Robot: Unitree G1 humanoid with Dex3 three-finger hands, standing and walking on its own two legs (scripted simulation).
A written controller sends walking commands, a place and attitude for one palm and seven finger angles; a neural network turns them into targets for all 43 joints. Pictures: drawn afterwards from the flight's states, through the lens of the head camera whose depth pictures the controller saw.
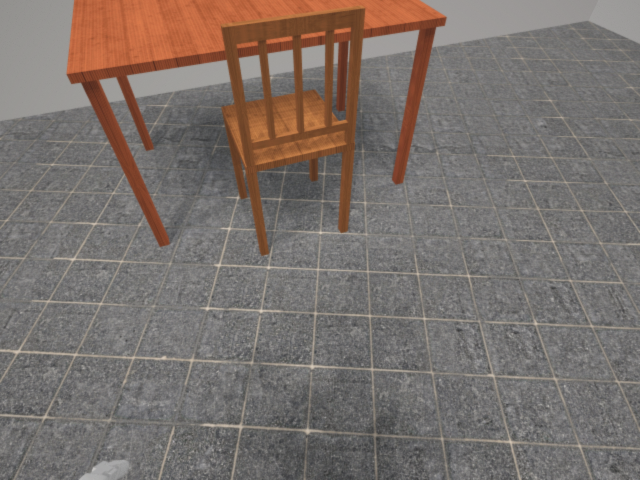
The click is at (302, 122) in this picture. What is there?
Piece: chair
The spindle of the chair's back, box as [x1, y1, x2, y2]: [292, 35, 303, 132]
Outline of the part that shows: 292,36 296,122 298,132 303,131 300,35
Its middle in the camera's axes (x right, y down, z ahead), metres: -0.07 -0.44 +1.13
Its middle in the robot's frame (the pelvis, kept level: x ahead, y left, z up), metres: +1.13 +0.12 -0.08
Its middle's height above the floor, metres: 0.69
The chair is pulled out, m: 0.00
